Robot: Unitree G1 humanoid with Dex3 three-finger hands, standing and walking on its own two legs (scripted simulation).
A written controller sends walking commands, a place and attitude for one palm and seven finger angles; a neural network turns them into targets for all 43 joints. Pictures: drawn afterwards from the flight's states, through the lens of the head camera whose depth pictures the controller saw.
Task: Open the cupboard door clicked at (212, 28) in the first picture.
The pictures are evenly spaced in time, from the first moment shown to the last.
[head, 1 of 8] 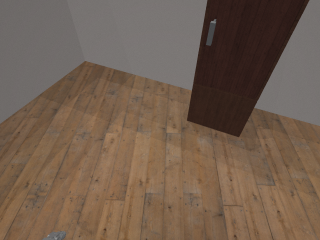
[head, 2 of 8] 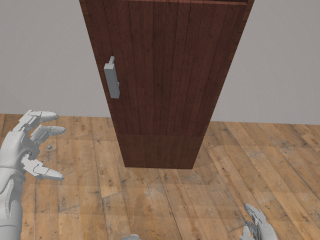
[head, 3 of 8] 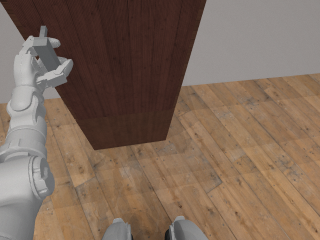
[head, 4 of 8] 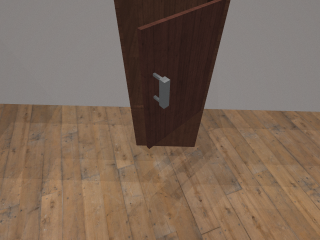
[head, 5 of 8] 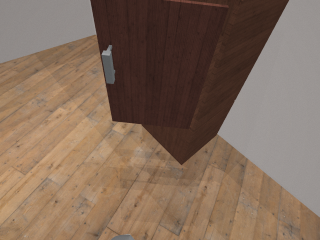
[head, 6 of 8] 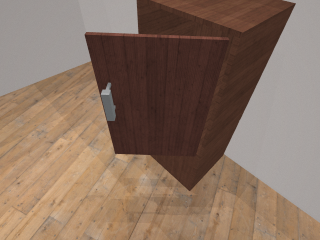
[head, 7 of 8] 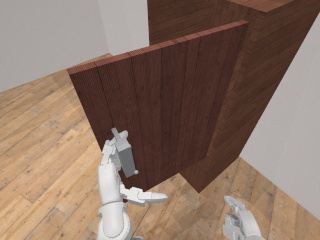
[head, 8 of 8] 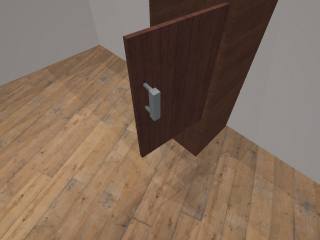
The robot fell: no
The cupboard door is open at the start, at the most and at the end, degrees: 0 83 83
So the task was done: yes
